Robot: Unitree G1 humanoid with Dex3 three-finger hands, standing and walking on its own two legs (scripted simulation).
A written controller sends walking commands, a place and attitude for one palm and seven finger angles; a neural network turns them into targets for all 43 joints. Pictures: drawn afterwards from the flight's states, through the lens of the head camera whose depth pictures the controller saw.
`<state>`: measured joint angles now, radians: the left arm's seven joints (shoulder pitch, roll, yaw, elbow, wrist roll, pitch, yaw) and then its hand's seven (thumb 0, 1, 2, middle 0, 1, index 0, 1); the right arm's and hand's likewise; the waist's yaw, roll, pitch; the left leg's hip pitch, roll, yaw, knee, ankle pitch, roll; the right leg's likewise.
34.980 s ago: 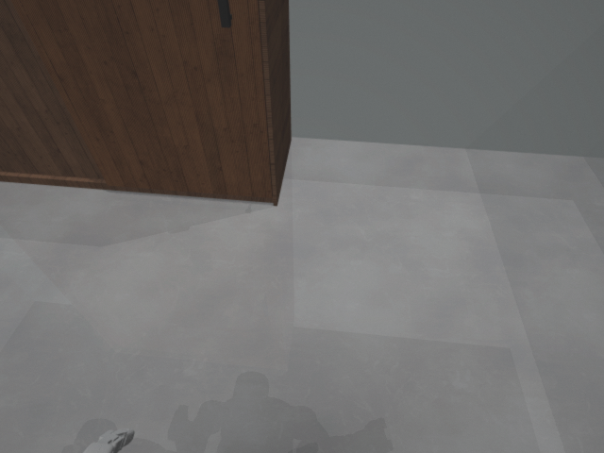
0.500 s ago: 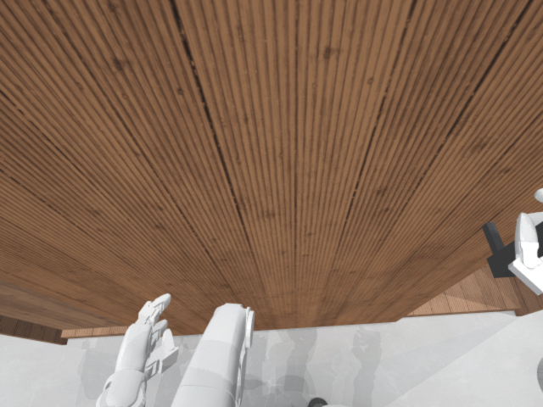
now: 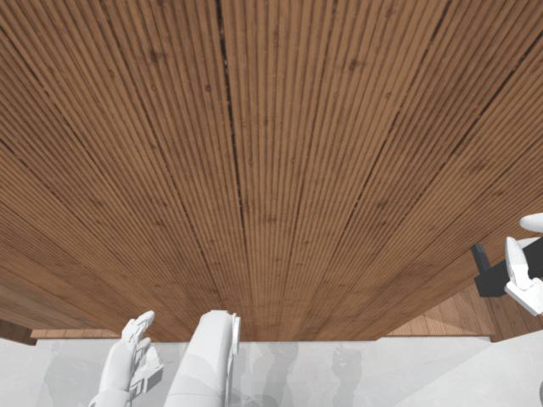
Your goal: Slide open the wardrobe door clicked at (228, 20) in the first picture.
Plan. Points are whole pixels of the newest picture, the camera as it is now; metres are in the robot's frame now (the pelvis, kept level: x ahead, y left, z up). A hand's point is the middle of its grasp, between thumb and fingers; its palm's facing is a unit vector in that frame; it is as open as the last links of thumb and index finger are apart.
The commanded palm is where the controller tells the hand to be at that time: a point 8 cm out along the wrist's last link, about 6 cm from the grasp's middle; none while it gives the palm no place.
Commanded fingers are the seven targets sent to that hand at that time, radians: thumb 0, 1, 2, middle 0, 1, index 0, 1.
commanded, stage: stop walking and hold the door there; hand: right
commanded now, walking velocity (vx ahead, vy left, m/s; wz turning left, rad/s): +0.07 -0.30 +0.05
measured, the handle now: (527, 241) +0.29 -0.28 +0.14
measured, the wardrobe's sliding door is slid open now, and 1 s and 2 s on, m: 0.43 0.43 0.43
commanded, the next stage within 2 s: loosen the grip on the handle in 2.00 s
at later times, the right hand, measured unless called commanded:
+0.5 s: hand (523, 276) +0.25 -0.26 +0.13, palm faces +0.39 +0.84 -0.39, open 6.0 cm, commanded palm +0.20 -0.27 +0.07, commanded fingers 0.00 -0.90 -0.90 0.45 1.40 0.45 1.40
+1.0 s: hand (523, 273) +0.26 -0.26 +0.13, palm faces +0.23 +0.92 -0.31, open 6.7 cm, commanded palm +0.20 -0.30 +0.07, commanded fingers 0.00 -0.90 -0.90 0.45 1.40 0.45 1.40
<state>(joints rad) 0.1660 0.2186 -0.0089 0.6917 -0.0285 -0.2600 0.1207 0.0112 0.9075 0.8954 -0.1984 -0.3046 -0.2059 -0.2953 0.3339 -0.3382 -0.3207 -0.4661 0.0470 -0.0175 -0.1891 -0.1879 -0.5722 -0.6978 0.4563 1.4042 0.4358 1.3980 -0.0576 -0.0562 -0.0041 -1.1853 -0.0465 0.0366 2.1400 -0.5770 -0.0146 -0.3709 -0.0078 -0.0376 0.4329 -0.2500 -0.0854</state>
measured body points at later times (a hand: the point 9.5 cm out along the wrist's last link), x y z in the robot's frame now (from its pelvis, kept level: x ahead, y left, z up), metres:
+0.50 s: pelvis +0.04 -0.02 +0.00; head +0.08 -0.03 +0.45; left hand +0.20 +0.20 -0.10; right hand +0.23 -0.30 +0.15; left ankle -0.01 +0.10 -0.47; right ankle -0.03 -0.07 -0.75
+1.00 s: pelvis +0.05 -0.10 -0.05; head +0.09 -0.07 +0.40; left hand +0.21 +0.17 -0.14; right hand +0.24 -0.31 +0.15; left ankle +0.05 +0.11 -0.74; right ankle -0.01 -0.32 -0.68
